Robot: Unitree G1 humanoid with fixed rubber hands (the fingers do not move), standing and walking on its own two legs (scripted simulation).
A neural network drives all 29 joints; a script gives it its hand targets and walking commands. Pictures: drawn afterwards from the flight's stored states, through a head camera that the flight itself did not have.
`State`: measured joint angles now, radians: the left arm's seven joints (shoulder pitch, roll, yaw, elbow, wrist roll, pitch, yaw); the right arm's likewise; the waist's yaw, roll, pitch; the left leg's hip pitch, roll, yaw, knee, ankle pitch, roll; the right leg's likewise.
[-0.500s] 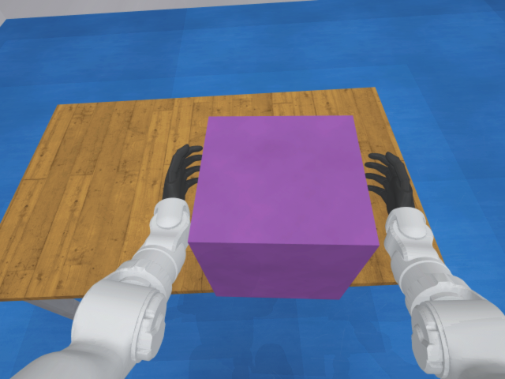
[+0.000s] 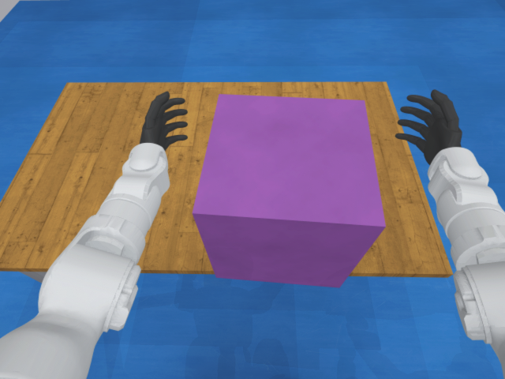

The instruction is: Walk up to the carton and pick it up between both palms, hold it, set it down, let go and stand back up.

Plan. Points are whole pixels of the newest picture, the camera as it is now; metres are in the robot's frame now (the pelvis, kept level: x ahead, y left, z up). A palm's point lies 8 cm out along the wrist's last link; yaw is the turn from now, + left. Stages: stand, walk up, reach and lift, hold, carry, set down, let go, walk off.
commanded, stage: set down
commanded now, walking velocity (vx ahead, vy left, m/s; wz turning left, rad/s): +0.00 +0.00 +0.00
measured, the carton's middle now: (283, 197) +0.45 -0.02 -0.03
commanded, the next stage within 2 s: none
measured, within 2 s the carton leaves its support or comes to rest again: neither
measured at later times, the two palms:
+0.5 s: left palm (155, 125) +0.45 +0.18 +0.15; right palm (480, 139) +0.43 -0.26 +0.16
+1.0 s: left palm (192, 187) +0.46 +0.16 -0.02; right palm (379, 204) +0.45 -0.20 -0.04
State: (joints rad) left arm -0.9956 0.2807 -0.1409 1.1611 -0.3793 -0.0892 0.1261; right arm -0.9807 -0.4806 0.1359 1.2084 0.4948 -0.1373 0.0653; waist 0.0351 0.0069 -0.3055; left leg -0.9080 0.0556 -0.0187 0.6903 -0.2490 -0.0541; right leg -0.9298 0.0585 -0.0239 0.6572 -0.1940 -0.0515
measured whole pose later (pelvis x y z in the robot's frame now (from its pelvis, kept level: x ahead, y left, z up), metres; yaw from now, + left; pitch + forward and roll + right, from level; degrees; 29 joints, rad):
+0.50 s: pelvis +0.00 +0.01 +0.03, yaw +0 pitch +16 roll +0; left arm -0.99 0.24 0.01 1.20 -0.20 0.04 0.04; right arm -0.97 -0.47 0.06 1.24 0.40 0.05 0.13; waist -0.02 -0.01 -0.24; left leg -0.60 0.02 -0.02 0.49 -0.19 0.00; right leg -0.63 0.04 0.01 0.48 -0.14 -0.03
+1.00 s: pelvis +0.03 +0.02 -0.01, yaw -3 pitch +34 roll +0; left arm -0.94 0.08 0.13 1.46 -0.12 -0.51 0.14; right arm -0.85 -0.26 -0.05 1.36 0.15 -0.50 -0.03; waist 0.06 0.04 -0.28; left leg -1.02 0.04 0.03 0.74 -0.31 -0.02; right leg -1.06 0.04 0.02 0.71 -0.24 -0.02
